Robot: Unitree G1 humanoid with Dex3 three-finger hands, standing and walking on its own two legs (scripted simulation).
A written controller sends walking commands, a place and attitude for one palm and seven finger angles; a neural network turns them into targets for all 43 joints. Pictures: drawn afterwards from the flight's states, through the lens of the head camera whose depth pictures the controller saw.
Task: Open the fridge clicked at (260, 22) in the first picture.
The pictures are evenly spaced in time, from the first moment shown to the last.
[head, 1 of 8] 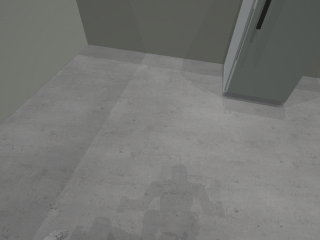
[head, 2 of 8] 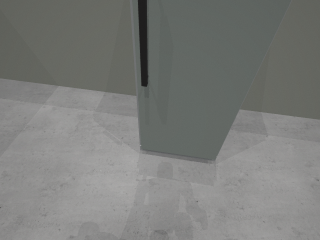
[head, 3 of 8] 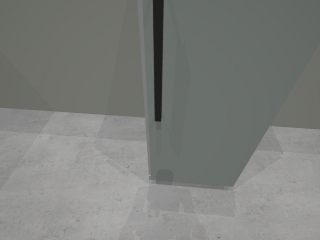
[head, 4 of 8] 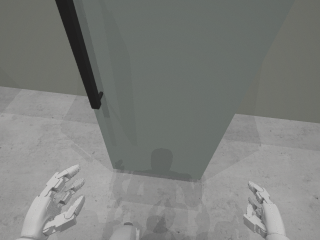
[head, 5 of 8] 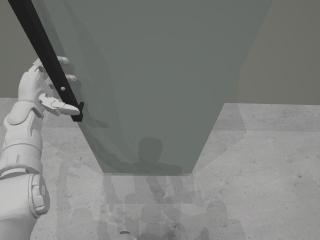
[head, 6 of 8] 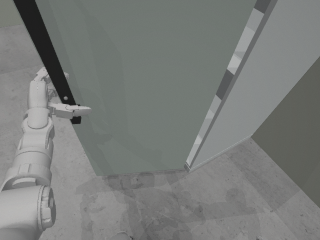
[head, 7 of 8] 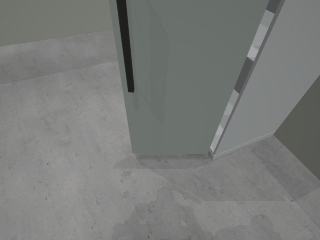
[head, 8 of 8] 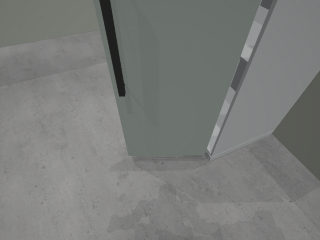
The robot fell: no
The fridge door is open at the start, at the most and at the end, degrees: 0 76 67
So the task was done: yes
